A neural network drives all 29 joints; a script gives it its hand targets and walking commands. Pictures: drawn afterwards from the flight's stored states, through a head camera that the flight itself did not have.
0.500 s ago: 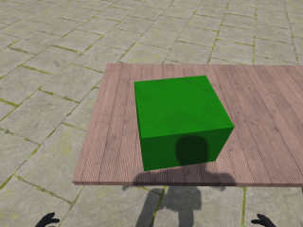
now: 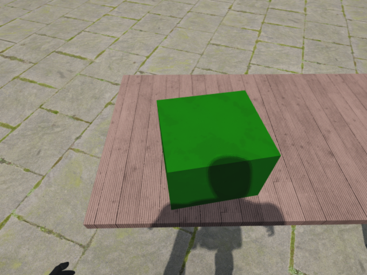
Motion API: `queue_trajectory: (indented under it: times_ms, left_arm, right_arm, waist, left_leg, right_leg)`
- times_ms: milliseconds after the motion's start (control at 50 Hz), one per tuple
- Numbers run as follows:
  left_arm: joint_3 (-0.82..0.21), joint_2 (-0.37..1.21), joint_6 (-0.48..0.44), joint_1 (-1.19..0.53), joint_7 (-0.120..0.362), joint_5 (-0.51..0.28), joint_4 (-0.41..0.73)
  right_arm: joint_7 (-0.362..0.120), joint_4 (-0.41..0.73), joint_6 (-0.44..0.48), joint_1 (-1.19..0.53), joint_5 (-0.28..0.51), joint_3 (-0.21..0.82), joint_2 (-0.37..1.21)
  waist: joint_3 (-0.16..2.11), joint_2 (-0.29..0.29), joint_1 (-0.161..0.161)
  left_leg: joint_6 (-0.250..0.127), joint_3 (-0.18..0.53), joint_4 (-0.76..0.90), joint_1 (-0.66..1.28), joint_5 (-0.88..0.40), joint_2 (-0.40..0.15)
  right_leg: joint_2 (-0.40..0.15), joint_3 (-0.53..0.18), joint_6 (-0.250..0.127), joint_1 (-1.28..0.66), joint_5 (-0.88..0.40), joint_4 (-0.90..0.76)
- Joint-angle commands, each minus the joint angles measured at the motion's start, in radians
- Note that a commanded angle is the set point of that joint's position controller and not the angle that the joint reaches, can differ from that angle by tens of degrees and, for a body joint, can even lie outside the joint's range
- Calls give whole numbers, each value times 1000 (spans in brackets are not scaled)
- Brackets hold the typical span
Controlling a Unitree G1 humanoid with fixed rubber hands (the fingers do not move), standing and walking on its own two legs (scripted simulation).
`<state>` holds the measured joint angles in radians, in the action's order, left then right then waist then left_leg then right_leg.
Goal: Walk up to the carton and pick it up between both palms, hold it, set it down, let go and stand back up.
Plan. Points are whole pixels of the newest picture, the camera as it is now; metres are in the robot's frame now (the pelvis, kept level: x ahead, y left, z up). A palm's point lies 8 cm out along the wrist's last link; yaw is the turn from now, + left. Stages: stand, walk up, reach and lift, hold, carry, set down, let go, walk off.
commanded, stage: walk up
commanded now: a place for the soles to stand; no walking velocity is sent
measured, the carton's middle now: (208, 149) +0.49 -0.06 -0.08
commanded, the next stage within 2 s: stand in 0.68 s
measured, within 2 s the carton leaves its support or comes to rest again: neither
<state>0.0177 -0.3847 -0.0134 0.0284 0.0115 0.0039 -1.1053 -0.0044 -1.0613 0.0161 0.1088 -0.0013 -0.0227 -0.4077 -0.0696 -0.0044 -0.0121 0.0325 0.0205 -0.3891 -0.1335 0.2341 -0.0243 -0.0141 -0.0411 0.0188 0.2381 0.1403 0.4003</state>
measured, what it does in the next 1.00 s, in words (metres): steps on the spot: left foot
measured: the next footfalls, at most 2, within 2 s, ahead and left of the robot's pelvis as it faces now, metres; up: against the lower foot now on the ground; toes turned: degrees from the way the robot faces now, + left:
left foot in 0.52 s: -0.03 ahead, +0.10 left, +0.00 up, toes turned +1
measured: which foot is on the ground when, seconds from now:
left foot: down 0.00-0.26, up 0.28-0.50, down 0.52-1.00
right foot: down 0.00-1.00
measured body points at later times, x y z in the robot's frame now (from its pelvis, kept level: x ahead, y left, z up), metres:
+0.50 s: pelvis -0.04 -0.02 -0.02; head +0.01 -0.03 +0.43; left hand +0.07 +0.30 -0.12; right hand +0.06 -0.36 -0.13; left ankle -0.07 +0.10 -0.73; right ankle +0.04 -0.13 -0.74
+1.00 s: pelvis -0.04 -0.03 +0.00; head -0.02 -0.03 +0.45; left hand +0.06 +0.28 -0.12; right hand +0.08 -0.34 -0.12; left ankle -0.07 +0.10 -0.74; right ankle +0.01 -0.14 -0.74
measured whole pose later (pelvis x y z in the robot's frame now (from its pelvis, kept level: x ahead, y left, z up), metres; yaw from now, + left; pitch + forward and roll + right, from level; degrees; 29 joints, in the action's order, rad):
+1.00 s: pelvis -0.04 -0.03 +0.00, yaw -1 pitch -2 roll +1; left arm 0.01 -0.38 -0.02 0.10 0.02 0.01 -1.03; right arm -0.01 -0.97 0.01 0.10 -0.02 -0.03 -0.40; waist -0.06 0.01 0.01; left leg 0.01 0.00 -0.41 -0.11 0.27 -0.01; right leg 0.02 -0.06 0.00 0.25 0.16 0.44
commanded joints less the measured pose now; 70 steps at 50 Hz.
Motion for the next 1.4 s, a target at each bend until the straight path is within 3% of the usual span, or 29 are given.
queue_trajectory:
  times_ms: [0,80,140,200,220,240,260,300,320,380,400,460,480,520,540,560,600,640,680,720,760,900,920,1120,1180,1200,1240,1340,1380]
  left_arm:
    - [55,-222,22,-22,-8,0,95]
    - [45,-199,44,-10,3,8,142]
    - [57,-215,53,40,11,12,152]
    - [71,-244,45,54,22,20,168]
    - [72,-263,37,68,22,21,177]
    - [82,-296,33,49,24,28,180]
    - [91,-328,33,24,16,36,213]
    - [99,-314,25,38,4,36,237]
    - [92,-304,26,18,-2,32,248]
    - [84,-243,20,31,-12,40,256]
    - [78,-235,17,48,-10,36,247]
    - [67,-221,35,35,-1,21,253]
    - [57,-211,38,60,0,5,252]
    - [50,-170,39,56,3,-7,251]
    - [61,-206,36,56,-3,1,229]
    - [73,-228,37,67,3,4,212]
    - [55,-163,21,75,7,-9,210]
    - [55,-165,10,73,1,3,193]
    - [51,-191,0,52,-7,6,181]
    - [37,-207,-3,42,-4,3,190]
    - [39,-190,-2,28,1,-2,172]
    - [34,-187,-24,25,0,8,125]
    - [32,-189,-25,15,-4,8,118]
    - [29,-177,-26,13,-15,-3,101]
    - [18,-180,-18,-3,-17,1,85]
    - [26,-185,-17,-5,-16,-2,90]
    - [19,-168,-16,14,-17,3,86]
    - [18,-178,-16,-23,-17,1,79]
    - [27,-177,-17,-17,-16,5,70]
  right_arm:
    - [26,88,10,7,9,-69,-246]
    - [30,142,-3,-32,-2,-84,-254]
    - [27,189,-10,-83,-3,-84,-267]
    - [30,206,-16,-74,-4,-80,-241]
    - [29,224,-19,-69,6,-74,-219]
    - [26,220,-30,-23,15,-61,-168]
    - [34,213,-35,16,13,-60,-172]
    - [32,209,-37,60,15,-63,-187]
    - [35,209,-32,88,12,-64,-199]
    - [23,199,-27,123,-1,-65,-180]
    - [21,185,-30,129,-11,-66,-193]
    - [20,180,-13,135,-23,-68,-162]
    - [24,171,-6,159,-36,-74,-179]
    - [28,199,3,57,-48,-80,-230]
    - [22,226,14,-25,-44,-90,-277]
    - [15,230,20,-52,-34,-85,-260]
    - [16,215,30,-54,-22,-52,-183]
    - [13,195,21,-17,-12,-65,-212]
    - [9,189,15,24,-6,-51,-180]
    - [12,192,4,32,-5,-48,-166]
    - [6,169,-3,-9,-20,-54,-181]
    - [-4,154,5,-9,-13,-44,-170]
    - [-2,126,5,-23,-14,-44,-159]
    - [6,96,5,-24,-8,-40,-166]
    - [7,93,2,-43,-17,-44,-181]
    - [10,93,2,-28,-8,-41,-170]
    - [5,100,4,-60,-12,-43,-164]
    - [7,77,6,-33,-7,-36,-157]
    - [5,80,3,-50,-14,-37,-165]
  waist:
    - [126,20,-7]
    - [137,106,12]
    - [88,168,34]
    - [57,81,43]
    - [62,-17,30]
    - [71,-124,6]
    - [82,-187,16]
    - [54,-149,19]
    - [40,-148,4]
    - [122,-127,13]
    - [139,-126,18]
    - [158,-159,0]
    - [149,-122,2]
    - [53,23,30]
    - [9,73,17]
    - [-23,20,43]
    - [8,87,65]
    - [20,151,42]
    - [56,94,16]
    - [96,32,4]
    - [26,56,24]
    - [52,-80,7]
    - [42,-20,2]
    - [141,-21,16]
    - [73,21,16]
    - [100,-53,25]
    - [128,5,26]
    - [123,-41,13]
    - [128,19,21]
  left_leg:
    - [-92,68,-30,6,-397,-115]
    - [-142,116,-20,-40,-321,-180]
    - [-202,167,-24,-153,-258,-255]
    - [-124,72,-147,-217,-126,-135]
    - [-87,29,-251,-204,18,-55]
    - [-57,-35,-376,-175,221,48]
    - [-59,9,-540,-177,373,76]
    - [-74,103,-617,-249,397,58]
    - [-67,90,-620,-268,386,55]
    - [-52,24,-445,-189,294,22]
    - [-53,27,-398,-170,278,26]
    - [-63,-14,-35,-21,150,21]
    - [-77,25,54,40,64,3]
    - [-160,384,167,-9,177,-229]
    - [-232,383,151,-194,162,-315]
    - [-235,330,143,-352,110,-308]
    - [-141,115,36,-59,-226,-162]
    - [-102,79,-28,-57,-345,-117]
    - [-70,64,-46,-90,-248,-100]
    - [-70,63,31,-88,144,-68]
    - [-75,77,71,-113,236,-76]
    - [-77,80,51,2,76,-75]
    - [-71,62,40,8,60,-56]
    - [-59,51,74,62,-170,-98]
    - [-58,64,82,0,-137,-100]
    - [-64,78,88,3,-115,-101]
    - [-70,65,84,32,-110,-103]
    - [-66,61,89,68,-119,-98]
    - [-64,49,80,80,-148,-104]
  right_leg:
    - [-64,-27,-73,-67,-333,86]
    - [-18,-11,-64,-25,-107,175]
    - [4,5,-58,-41,219,267]
    - [-48,-67,-102,-56,-36,154]
    - [-117,-149,-126,-19,-167,50]
    - [-202,-292,-178,20,-82,-61]
    - [-270,-410,-245,47,-13,-116]
    - [-263,-413,-242,-2,35,-108]
    - [-258,-362,-253,10,-104,-58]
    - [-194,-235,-186,-46,74,-44]
    - [-188,-261,-177,-50,160,-59]
    - [-173,-205,-159,-50,112,1]
    - [-169,-185,-117,20,70,42]
    - [13,-96,-16,182,279,192]
    - [12,-90,-9,90,355,319]
    - [-5,-92,-14,-63,337,379]
    - [-3,-70,-39,35,193,171]
    - [10,2,-39,-45,27,57]
    - [-52,-88,-58,-129,-196,31]
    - [-87,-136,-72,-99,-33,8]
    - [-65,-135,-62,-52,155,-20]
    - [-80,-169,-57,19,97,-84]
    - [-84,-187,-52,12,38,-92]
    - [-86,-130,-65,-125,-281,-15]
    - [-85,-120,-59,-104,-211,-29]
    - [-76,-121,-58,-135,-186,-31]
    - [-78,-111,-59,-125,-189,-24]
    - [-86,-126,-52,-102,-225,-34]
    - [-78,-104,-58,-105,-213,-23]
